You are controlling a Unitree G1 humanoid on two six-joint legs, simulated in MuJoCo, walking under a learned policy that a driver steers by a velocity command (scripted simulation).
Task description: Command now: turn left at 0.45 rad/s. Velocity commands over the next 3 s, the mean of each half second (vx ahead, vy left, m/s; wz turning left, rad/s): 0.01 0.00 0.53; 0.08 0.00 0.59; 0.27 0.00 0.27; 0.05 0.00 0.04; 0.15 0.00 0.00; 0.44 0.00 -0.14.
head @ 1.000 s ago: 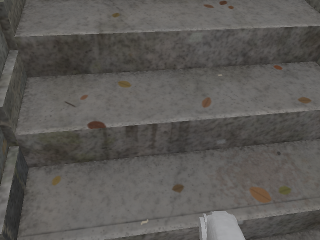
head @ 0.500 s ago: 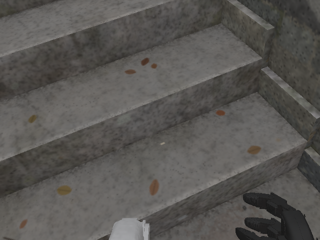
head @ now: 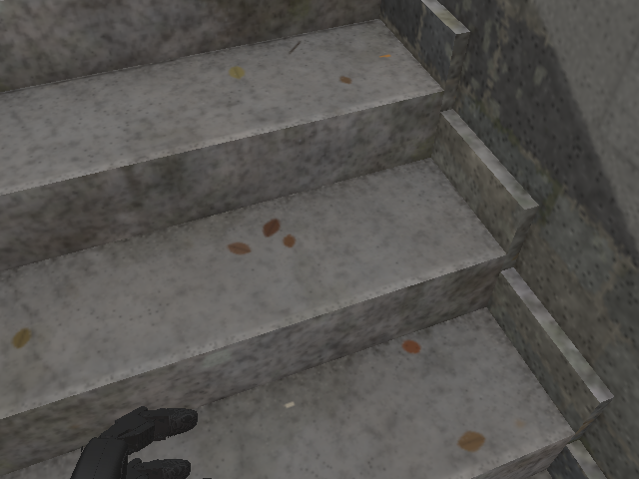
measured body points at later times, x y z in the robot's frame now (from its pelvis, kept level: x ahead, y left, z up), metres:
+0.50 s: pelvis +0.09 -0.17 +0.01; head +0.08 -0.21 +0.45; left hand +0.10 +0.09 -0.08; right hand +0.33 -0.36 -0.09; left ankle +0.01 -0.05 -0.59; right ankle +0.11 -0.32 -0.70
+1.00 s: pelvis +0.13 -0.17 +0.04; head +0.13 -0.18 +0.49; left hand +0.12 +0.12 -0.04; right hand +0.35 -0.32 -0.07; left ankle +0.09 -0.07 -0.70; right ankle +0.20 -0.31 -0.55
